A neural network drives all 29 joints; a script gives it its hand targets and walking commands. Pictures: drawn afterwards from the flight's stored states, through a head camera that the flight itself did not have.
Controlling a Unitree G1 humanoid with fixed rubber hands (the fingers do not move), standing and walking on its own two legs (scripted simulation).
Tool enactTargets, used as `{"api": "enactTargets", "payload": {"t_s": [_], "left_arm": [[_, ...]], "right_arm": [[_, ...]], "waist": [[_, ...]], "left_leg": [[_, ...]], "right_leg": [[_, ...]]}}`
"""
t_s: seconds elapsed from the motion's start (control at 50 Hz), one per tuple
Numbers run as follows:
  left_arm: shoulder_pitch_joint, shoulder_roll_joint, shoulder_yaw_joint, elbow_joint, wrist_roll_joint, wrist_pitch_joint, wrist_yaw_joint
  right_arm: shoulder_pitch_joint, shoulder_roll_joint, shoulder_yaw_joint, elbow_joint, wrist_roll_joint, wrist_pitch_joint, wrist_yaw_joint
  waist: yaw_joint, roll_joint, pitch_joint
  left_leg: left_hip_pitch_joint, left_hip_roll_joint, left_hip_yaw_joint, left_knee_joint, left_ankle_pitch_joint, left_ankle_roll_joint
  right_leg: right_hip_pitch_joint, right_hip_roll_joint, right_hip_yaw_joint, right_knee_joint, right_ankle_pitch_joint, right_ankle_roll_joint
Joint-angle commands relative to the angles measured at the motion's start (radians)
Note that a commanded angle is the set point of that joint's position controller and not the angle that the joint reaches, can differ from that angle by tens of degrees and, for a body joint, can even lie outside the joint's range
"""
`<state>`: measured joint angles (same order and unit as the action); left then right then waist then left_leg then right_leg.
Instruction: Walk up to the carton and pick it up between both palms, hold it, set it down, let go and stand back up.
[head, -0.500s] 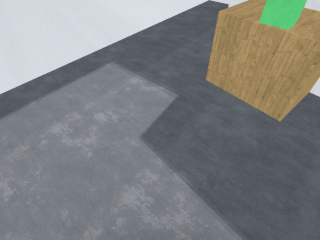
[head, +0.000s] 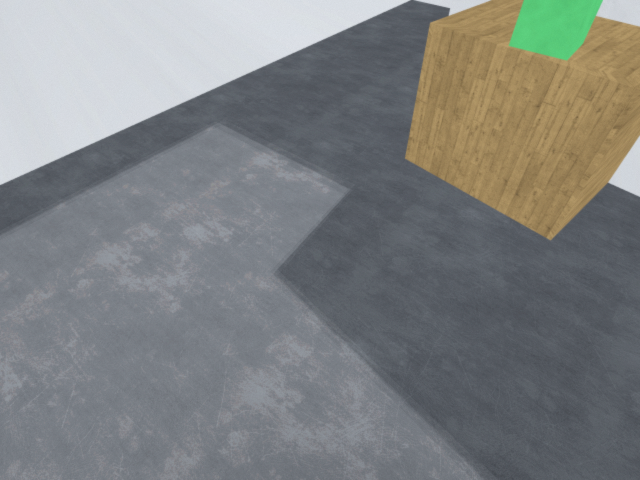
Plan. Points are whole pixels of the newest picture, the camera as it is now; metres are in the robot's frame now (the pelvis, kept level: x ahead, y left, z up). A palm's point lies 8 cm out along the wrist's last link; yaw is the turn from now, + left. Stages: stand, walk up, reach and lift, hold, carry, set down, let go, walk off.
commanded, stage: stand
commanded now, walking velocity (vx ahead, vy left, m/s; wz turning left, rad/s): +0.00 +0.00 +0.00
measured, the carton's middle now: (560, 7) +1.58 -0.88 +0.03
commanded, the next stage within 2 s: walk up in 1.24 s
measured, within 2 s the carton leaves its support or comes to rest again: neither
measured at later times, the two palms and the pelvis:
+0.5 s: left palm out of the picture +0.00 +0.21 -0.14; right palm out of the picture +0.00 -0.20 -0.14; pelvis +0.00 +0.00 +0.01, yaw +0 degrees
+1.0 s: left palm out of the picture -0.03 +0.20 -0.14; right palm out of the picture -0.02 -0.19 -0.15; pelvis +0.00 +0.01 +0.01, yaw -1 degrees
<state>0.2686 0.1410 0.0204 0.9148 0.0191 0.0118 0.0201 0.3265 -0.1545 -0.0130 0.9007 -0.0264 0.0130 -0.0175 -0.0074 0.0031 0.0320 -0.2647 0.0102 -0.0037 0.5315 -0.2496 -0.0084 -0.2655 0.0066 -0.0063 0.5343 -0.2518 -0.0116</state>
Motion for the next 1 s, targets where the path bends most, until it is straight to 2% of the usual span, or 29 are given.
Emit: {"api": "enactTargets", "payload": {"t_s": [0.0,0.02,0.04,0.08,0.14,0.16,0.22,0.24,0.26,0.28,0.34,0.38,0.4,0.42,0.44,0.48,0.5,0.56,0.62,0.64,0.66,0.7,0.72,0.82,0.88,0.9,0.92,0.94,0.98], "left_arm": [[0.046,0.106,0.023,-0.016,-0.003,-0.024,0.009],[0.02,0.12,0.033,-0.005,-0.008,-0.021,0.002],[0.012,0.114,0.033,-0.006,-0.002,-0.025,0.007],[0.034,0.088,0.021,0.022,-0.006,-0.03,0.002],[0.032,0.121,0.03,0.048,-0.005,-0.029,-0.002],[0.02,0.108,0.027,0.062,-0.002,-0.032,0.009],[0.066,0.077,0.019,0.086,-0.008,-0.022,0.011],[0.087,0.06,0.009,0.104,-0.007,-0.028,0.015],[0.071,0.069,0.017,0.1,-0.008,-0.022,0.017],[0.055,0.087,0.019,0.101,-0.006,-0.02,0.016],[0.111,0.073,0.015,0.14,-0.004,-0.018,0.018],[0.101,0.087,0.015,0.159,-0.004,-0.02,0.021],[0.065,0.052,0.008,0.144,-0.006,-0.019,0.021],[0.068,0.037,0.008,0.156,-0.011,-0.017,0.017],[0.099,0.033,0.002,0.166,-0.008,-0.022,0.01],[0.082,0.041,0.008,0.17,-0.007,-0.029,0.017],[0.084,0.08,0.015,0.171,-0.008,-0.027,0.02],[0.09,0.074,0.015,0.186,-0.005,-0.024,0.018],[0.106,0.035,0.001,0.193,-0.007,-0.032,0.014],[0.131,0.035,0.001,0.199,-0.007,-0.03,0.012],[0.152,0.032,0.002,0.215,-0.004,-0.022,0.017],[0.159,0.004,-0.004,0.229,-0.009,-0.017,0.023],[0.154,0.032,-0.002,0.221,-0.004,-0.018,0.019],[0.135,0.024,-0.004,0.227,-0.009,-0.022,0.019],[0.153,0.018,-0.005,0.227,-0.013,-0.027,0.019],[0.14,0.044,0.002,0.235,-0.001,-0.022,0.025],[0.148,0.062,0.009,0.236,-0.004,-0.023,0.023],[0.132,0.053,0.0,0.225,-0.004,-0.026,0.018],[0.13,0.031,-0.003,0.231,-0.009,-0.026,0.024]], "right_arm": [[0.033,-0.086,-0.021,-0.017,0.001,-0.04,-0.01],[0.031,-0.065,-0.013,-0.015,0.007,-0.042,-0.009],[0.064,-0.077,-0.013,0.01,0.007,-0.039,-0.016],[0.029,-0.072,-0.019,0.021,0.006,-0.029,-0.017],[0.04,-0.067,-0.014,0.041,0.011,-0.031,-0.019],[0.035,-0.083,-0.023,0.057,0.014,-0.031,-0.02],[0.046,-0.098,-0.027,0.087,0.003,-0.031,-0.019],[0.042,-0.096,-0.025,0.099,0.006,-0.03,-0.017],[0.037,-0.034,-0.007,0.107,0.009,-0.032,-0.025],[0.054,-0.045,-0.011,0.13,0.012,-0.029,-0.018],[0.019,-0.063,-0.019,0.137,0.01,-0.028,-0.021],[0.048,-0.07,-0.021,0.141,0.015,-0.028,-0.021],[0.08,-0.097,-0.03,0.156,0.01,-0.029,-0.023],[0.064,-0.05,-0.019,0.158,0.007,-0.035,-0.019],[0.068,-0.07,-0.019,0.166,0.007,-0.03,-0.02],[0.056,-0.038,-0.013,0.176,0.014,-0.028,-0.022],[0.044,-0.027,-0.009,0.176,0.011,-0.03,-0.024],[0.025,-0.003,-0.001,0.182,0.015,-0.026,-0.02],[0.03,-0.086,-0.021,0.203,0.016,-0.025,-0.026],[0.04,-0.076,-0.018,0.204,0.013,-0.025,-0.032],[0.05,-0.053,-0.013,0.209,0.014,-0.025,-0.028],[0.042,-0.004,0.001,0.204,0.015,-0.026,-0.02],[0.059,-0.009,-0.004,0.215,0.02,-0.026,-0.023],[0.09,-0.047,-0.006,0.234,0.01,-0.018,-0.025],[0.042,-0.034,-0.007,0.217,0.007,-0.025,-0.023],[0.036,-0.053,-0.012,0.214,0.011,-0.026,-0.018],[0.064,-0.039,-0.005,0.226,0.021,-0.025,-0.021],[0.051,-0.016,-0.003,0.231,0.016,-0.027,-0.022],[0.074,-0.037,-0.006,0.228,0.019,-0.023,-0.027]], "waist": [[0.011,0.01,-0.031],[0.005,-0.024,-0.021],[-0.002,0.044,0.014],[0.004,0.075,0.045],[0.013,-0.069,-0.004],[0.0,-0.076,0.022],[0.01,0.032,0.035],[0.013,-0.022,0.017],[0.027,-0.016,0.04],[0.003,0.001,0.054],[0.029,0.024,0.075],[0.007,-0.059,0.074],[-0.011,0.014,0.116],[0.001,-0.033,0.08],[0.009,0.034,0.025],[0.002,-0.029,0.016],[0.0,0.015,0.018],[0.008,0.051,0.061],[0.021,-0.032,0.076],[0.018,0.017,0.07],[0.021,-0.008,0.062],[0.025,0.027,0.041],[0.021,-0.036,0.073],[0.0,0.008,0.092],[0.021,0.03,0.075],[0.011,0.021,0.055],[0.009,-0.042,0.097],[0.008,-0.008,0.069],[-0.003,-0.036,0.088]], "left_leg": [[0.025,0.062,-0.071,-0.129,0.042,0.053],[0.025,0.076,-0.087,-0.151,0.031,0.054],[-0.005,0.068,-0.075,-0.152,0.041,0.046],[-0.005,0.056,-0.068,-0.147,0.02,0.051],[-0.008,0.064,-0.079,-0.149,0.035,0.056],[0.038,0.051,-0.061,-0.132,0.058,0.051],[0.023,0.071,-0.072,-0.167,0.005,0.049],[0.015,0.065,-0.063,-0.168,0.026,0.045],[-0.006,0.065,-0.063,-0.171,0.005,0.053],[-0.003,0.065,-0.074,-0.184,0.009,0.048],[-0.001,0.064,-0.071,-0.195,-0.008,0.052],[0.011,0.052,-0.062,-0.18,0.03,0.045],[0.008,0.054,-0.066,-0.188,-0.008,0.042],[0.018,0.071,-0.079,-0.193,0.006,0.049],[0.055,0.081,-0.081,-0.188,0.035,0.053],[0.082,0.058,-0.054,-0.169,0.065,0.038],[0.051,0.068,-0.071,-0.184,0.026,0.042],[0.041,0.06,-0.054,-0.194,0.032,0.041],[0.038,0.063,-0.059,-0.186,0.033,0.043],[0.043,0.079,-0.074,-0.203,0.005,0.049],[0.003,0.067,-0.064,-0.2,-0.018,0.042],[0.023,0.066,-0.05,-0.195,-0.028,0.042],[0.022,0.05,-0.041,-0.188,0.011,0.038],[0.039,0.076,-0.07,-0.207,-0.003,0.04],[0.032,0.062,-0.053,-0.195,0.016,0.041],[0.034,0.06,-0.049,-0.185,0.029,0.037],[0.027,0.054,-0.049,-0.186,0.059,0.032],[0.067,0.063,-0.046,-0.179,0.05,0.035],[0.038,0.064,-0.045,-0.182,0.032,0.037]], "right_leg": [[0.007,-0.071,0.085,-0.122,0.042,-0.037],[0.005,-0.054,0.072,-0.107,0.056,-0.03],[0.021,-0.074,0.08,-0.114,0.07,-0.032],[-0.007,-0.066,0.086,-0.131,0.033,-0.025],[0.055,-0.06,0.059,-0.127,0.062,-0.021],[-0.001,-0.074,0.095,-0.174,0.044,-0.031],[0.015,-0.067,0.076,-0.153,0.03,-0.019],[0.042,-0.076,0.085,-0.162,0.044,-0.02],[0.048,-0.078,0.086,-0.161,0.04,-0.028],[0.021,-0.068,0.083,-0.16,0.041,-0.022],[0.007,-0.064,0.08,-0.16,0.016,-0.017],[0.006,-0.068,0.09,-0.182,-0.002,-0.018],[-0.033,-0.08,0.091,-0.186,-0.009,-0.016],[0.0,-0.066,0.078,-0.172,0.014,-0.018],[0.023,-0.073,0.065,-0.167,0.052,-0.016],[0.012,-0.08,0.078,-0.185,0.028,-0.017],[0.04,-0.07,0.073,-0.181,0.039,-0.016],[0.019,-0.081,0.084,-0.181,0.042,-0.024],[0.009,-0.082,0.082,-0.177,0.055,-0.014],[0.007,-0.077,0.081,-0.176,0.046,-0.009],[0.038,-0.067,0.059,-0.17,0.045,-0.006],[0.043,-0.08,0.085,-0.181,0.03,-0.019],[-0.004,-0.089,0.091,-0.199,-0.006,-0.019],[-0.017,-0.071,0.078,-0.183,0.005,-0.013],[0.018,-0.08,0.096,-0.182,0.025,-0.012],[0.042,-0.086,0.086,-0.181,0.039,-0.014],[0.018,-0.076,0.083,-0.191,0.036,-0.007],[0.004,-0.081,0.087,-0.193,0.058,-0.011],[0.002,-0.082,0.084,-0.198,0.033,-0.011]]}}
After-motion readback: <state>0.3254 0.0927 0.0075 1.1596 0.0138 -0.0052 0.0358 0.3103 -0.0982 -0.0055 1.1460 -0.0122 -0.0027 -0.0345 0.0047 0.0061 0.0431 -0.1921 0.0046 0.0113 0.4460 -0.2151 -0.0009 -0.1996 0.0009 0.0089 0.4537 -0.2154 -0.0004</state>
